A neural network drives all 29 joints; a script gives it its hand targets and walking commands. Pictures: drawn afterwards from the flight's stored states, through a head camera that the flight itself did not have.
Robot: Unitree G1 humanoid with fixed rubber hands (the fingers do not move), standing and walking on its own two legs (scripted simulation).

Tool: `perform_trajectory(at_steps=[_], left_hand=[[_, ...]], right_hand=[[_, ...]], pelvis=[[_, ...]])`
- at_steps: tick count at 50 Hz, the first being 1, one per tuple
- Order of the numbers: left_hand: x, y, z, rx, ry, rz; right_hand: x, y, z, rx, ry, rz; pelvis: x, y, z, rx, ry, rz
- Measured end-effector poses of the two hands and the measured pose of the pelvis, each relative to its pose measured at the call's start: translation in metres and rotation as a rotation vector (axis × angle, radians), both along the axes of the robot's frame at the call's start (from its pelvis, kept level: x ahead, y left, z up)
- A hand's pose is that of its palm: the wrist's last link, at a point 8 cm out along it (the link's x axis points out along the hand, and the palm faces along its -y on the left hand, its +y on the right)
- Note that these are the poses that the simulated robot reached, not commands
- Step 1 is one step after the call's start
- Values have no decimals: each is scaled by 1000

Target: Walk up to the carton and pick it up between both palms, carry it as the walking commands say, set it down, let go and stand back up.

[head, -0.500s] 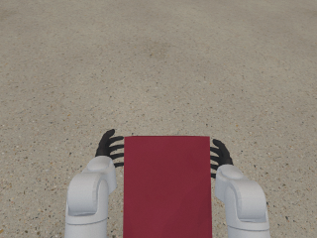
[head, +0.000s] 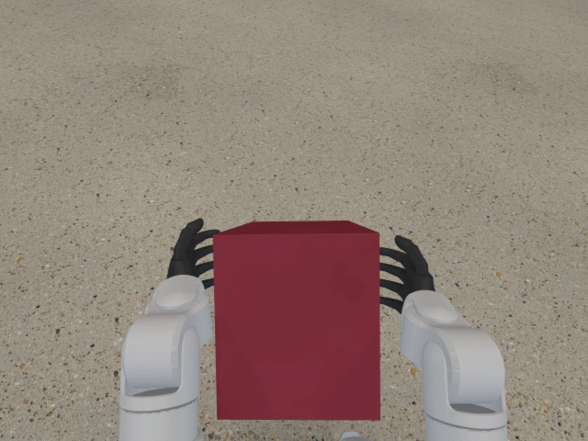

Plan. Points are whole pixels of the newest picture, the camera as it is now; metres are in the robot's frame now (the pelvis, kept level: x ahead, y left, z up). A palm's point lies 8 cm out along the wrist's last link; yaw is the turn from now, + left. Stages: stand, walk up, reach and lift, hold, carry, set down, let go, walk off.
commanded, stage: carry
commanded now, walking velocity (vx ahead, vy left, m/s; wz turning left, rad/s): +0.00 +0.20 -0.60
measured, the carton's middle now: (299, 294) +0.35 -0.01 -0.02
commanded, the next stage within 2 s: none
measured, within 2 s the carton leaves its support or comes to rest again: neither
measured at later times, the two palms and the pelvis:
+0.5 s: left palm (214, 331) +0.25 +0.09 +0.09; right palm out of the picture +0.12 -0.14 +0.07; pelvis -0.08 +0.09 +0.01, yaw -17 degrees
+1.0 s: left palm (154, 398) +0.18 +0.14 +0.10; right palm out of the picture +0.02 -0.07 +0.07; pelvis -0.14 +0.18 +0.00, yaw -30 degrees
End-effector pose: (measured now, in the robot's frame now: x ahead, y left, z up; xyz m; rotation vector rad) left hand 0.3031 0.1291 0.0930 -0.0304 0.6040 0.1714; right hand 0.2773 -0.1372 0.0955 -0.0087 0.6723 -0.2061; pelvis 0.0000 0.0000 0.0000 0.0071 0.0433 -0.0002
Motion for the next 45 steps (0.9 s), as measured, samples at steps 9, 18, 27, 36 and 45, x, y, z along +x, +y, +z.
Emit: perform_trajectory(at_steps=[9,18,27,36,45], left_hand=[[-43,21,6,-15,65,-35],[-51,-28,2,58,72,-272],[-57,-31,1,65,44,-400],[-76,40,-10,0,88,-359],[-102,28,10,-16,21,-459]], right_hand=[[-43,22,-10,-30,81,-8],[-110,-13,-27,34,93,-253],[-157,3,-17,54,56,-404],[-165,65,-2,-4,87,-346],[-212,67,-17,-6,64,-437]], pelvis=[[-30,26,8,-28,-4,-119],[-63,52,3,1,-7,-227],[-84,101,6,16,20,-312],[-97,149,12,-23,24,-453],[-123,171,3,-6,34,-517]])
